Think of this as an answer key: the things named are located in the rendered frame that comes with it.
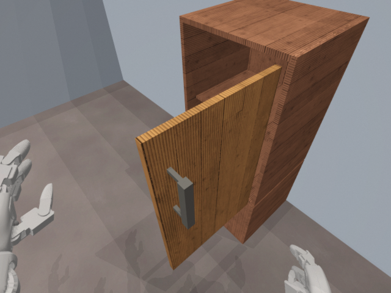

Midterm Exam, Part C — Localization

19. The robot left hand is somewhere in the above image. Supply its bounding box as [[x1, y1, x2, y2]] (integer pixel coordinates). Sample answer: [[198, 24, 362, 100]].
[[0, 139, 54, 252]]

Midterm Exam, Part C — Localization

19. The left robot forearm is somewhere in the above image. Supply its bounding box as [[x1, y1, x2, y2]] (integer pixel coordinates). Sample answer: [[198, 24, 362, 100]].
[[0, 251, 21, 293]]

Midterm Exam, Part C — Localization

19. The robot right hand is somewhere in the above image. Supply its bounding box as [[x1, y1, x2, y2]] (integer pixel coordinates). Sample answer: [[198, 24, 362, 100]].
[[284, 245, 332, 293]]

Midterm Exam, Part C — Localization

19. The cupboard door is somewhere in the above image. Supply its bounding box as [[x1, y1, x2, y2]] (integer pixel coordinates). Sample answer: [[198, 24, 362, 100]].
[[135, 64, 282, 270]]

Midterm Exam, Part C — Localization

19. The handle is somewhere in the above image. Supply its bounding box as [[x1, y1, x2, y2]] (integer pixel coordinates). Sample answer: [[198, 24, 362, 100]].
[[167, 167, 195, 229]]

